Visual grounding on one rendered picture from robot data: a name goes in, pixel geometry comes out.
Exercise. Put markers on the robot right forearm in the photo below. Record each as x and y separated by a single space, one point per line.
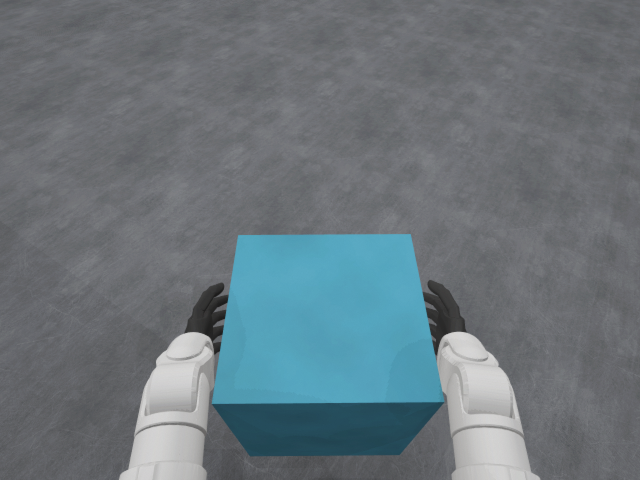
485 425

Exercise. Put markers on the robot left hand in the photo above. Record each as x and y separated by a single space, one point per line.
203 319

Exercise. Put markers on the carton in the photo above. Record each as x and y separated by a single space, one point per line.
326 347

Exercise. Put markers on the robot left forearm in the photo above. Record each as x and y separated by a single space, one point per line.
173 415

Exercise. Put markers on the robot right hand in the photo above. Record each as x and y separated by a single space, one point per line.
447 317

